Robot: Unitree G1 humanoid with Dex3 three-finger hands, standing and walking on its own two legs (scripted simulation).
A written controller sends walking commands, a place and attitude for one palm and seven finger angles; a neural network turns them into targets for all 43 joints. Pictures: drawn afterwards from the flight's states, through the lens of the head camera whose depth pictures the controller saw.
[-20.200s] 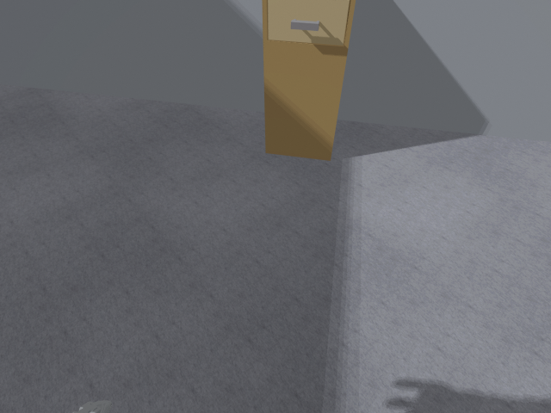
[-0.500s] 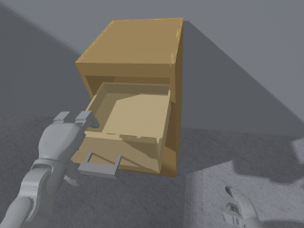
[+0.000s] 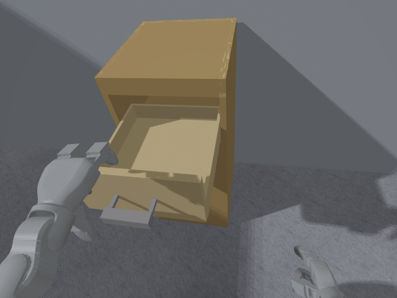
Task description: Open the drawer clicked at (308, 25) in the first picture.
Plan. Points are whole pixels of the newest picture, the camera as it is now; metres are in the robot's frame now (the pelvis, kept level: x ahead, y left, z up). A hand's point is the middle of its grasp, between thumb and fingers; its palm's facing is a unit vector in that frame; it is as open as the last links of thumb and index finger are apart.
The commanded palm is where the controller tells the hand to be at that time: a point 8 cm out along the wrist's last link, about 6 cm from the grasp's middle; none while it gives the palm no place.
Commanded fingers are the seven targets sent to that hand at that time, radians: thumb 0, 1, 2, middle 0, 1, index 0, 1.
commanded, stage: draw the hand back to the body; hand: left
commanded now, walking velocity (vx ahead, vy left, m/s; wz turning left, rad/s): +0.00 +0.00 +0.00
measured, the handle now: (131, 209) +0.30 +0.23 -0.03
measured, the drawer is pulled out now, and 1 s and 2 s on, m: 0.30 0.30 0.30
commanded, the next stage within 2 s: step back with the hand held close in 1.32 s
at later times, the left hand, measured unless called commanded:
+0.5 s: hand (86, 197) +0.22 +0.22 +0.15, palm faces +0.35 -0.83 -0.43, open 13.5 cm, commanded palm +0.17 +0.26 +0.17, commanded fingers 0.00 -0.15 0.45 -0.28 -0.98 -0.28 -0.98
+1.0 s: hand (67, 202) +0.21 +0.24 +0.16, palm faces +0.40 -0.82 -0.41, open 9.7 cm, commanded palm +0.15 +0.28 +0.17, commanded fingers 0.00 0.73 0.82 -0.21 -0.41 -0.21 -0.41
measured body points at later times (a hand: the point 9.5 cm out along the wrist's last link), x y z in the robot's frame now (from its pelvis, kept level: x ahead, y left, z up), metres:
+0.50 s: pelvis +0.01 +0.00 +0.00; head +0.00 -0.02 +0.45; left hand +0.20 +0.26 +0.17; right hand +0.23 -0.19 -0.08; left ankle -0.02 +0.13 -0.74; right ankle +0.02 -0.12 -0.74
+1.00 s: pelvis +0.02 +0.00 +0.00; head +0.01 -0.02 +0.45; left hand +0.18 +0.29 +0.18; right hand +0.21 -0.22 -0.08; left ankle -0.02 +0.13 -0.74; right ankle +0.02 -0.12 -0.74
